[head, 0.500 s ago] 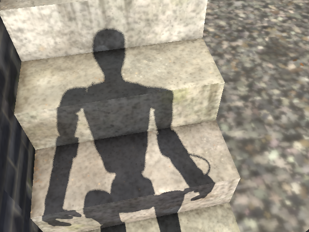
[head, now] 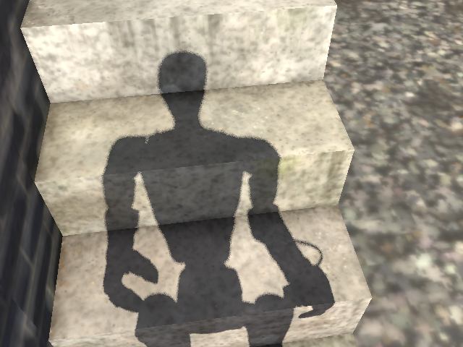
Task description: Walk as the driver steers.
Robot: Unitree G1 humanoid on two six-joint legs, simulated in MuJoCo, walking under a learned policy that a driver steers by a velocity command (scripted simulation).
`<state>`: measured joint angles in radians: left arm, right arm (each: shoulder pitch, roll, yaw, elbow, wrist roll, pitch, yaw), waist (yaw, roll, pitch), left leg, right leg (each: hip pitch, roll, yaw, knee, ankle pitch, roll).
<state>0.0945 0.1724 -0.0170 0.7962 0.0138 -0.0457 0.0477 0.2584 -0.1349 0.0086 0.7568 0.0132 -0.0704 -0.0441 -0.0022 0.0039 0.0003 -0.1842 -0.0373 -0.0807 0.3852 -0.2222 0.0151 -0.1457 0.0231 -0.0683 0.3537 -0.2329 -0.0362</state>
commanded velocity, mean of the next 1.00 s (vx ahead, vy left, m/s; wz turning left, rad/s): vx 0.45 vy -0.03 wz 0.42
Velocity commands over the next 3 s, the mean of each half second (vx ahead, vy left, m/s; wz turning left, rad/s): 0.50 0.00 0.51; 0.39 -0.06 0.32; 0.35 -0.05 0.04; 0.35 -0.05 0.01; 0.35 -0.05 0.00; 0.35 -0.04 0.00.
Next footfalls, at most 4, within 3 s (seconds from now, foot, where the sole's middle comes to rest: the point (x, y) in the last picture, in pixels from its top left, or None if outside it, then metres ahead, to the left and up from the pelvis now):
none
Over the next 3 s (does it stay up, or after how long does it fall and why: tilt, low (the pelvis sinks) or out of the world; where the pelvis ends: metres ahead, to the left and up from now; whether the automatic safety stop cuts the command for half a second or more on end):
stays up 0.02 -0.03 0.00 its command is cut before an obstacle after 0.7 s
